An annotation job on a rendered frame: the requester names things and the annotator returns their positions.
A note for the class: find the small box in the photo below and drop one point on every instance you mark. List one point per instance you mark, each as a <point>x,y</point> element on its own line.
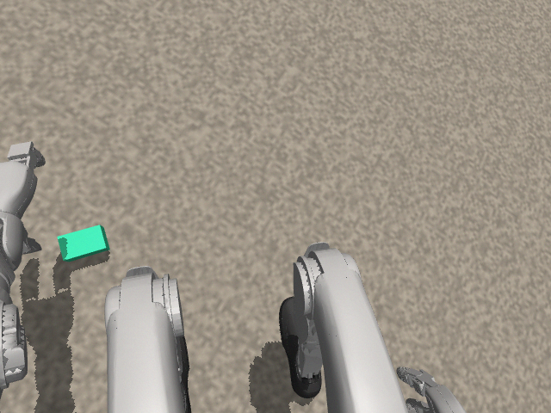
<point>86,242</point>

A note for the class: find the right robot foot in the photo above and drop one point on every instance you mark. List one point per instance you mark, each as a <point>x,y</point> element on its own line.
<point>304,387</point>

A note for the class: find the right robot hand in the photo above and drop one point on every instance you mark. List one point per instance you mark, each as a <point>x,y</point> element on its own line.
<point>439,397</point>

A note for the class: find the left robot arm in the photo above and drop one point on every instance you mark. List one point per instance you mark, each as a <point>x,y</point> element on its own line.
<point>13,343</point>

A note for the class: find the left robot hand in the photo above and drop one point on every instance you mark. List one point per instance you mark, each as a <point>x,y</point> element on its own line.
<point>18,184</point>

